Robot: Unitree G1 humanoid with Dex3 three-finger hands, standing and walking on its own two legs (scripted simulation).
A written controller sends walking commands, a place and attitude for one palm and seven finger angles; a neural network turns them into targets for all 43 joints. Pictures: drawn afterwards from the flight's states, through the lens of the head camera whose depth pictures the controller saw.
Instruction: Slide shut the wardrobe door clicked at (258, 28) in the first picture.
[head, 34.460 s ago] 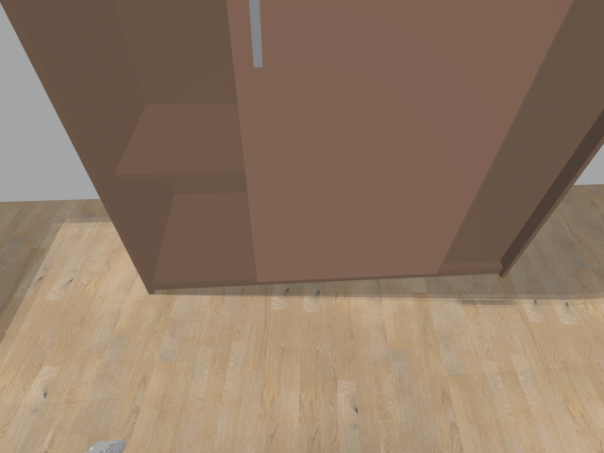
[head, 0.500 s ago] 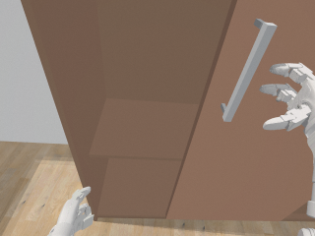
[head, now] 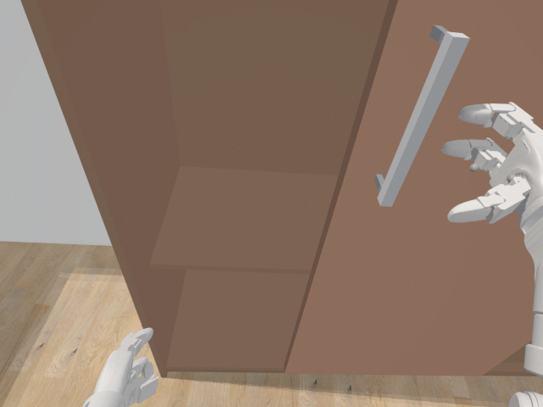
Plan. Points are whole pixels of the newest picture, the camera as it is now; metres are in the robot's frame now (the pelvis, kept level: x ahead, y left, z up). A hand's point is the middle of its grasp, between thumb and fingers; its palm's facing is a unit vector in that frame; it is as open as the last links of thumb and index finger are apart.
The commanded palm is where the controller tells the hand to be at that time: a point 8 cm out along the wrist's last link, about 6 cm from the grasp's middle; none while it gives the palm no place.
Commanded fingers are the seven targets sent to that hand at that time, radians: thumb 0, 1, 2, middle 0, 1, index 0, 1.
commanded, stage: move the hooked fingers beside the handle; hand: right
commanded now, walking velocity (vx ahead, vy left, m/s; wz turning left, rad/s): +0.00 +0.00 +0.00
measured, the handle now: (409, 126) +0.42 -0.16 +0.27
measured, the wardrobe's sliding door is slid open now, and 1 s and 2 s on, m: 0.41 0.41 0.41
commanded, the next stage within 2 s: feel for the door with the fingertips in 0.30 s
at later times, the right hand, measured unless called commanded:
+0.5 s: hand (476, 165) +0.34 -0.21 +0.27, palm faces +0.01 +0.99 -0.10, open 14.0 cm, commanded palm +0.32 -0.26 +0.27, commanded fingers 0.00 0.50 -0.30 0.30 1.20 0.30 1.20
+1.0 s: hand (444, 156) +0.35 -0.18 +0.27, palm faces +0.00 +1.00 -0.08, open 14.0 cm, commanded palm +0.33 -0.23 +0.27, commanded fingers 0.00 0.50 -0.30 0.30 1.20 0.30 1.20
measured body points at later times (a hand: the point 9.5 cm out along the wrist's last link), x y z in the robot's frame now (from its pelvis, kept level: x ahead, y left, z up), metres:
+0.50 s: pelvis +0.00 +0.00 +0.00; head -0.03 +0.03 +0.45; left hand +0.19 +0.24 -0.08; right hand +0.33 -0.27 +0.27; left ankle -0.03 +0.11 -0.74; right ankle -0.01 -0.11 -0.74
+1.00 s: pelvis +0.00 +0.01 +0.00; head -0.03 +0.04 +0.45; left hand +0.21 +0.23 -0.08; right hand +0.34 -0.23 +0.27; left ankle -0.03 +0.11 -0.74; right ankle -0.01 -0.11 -0.74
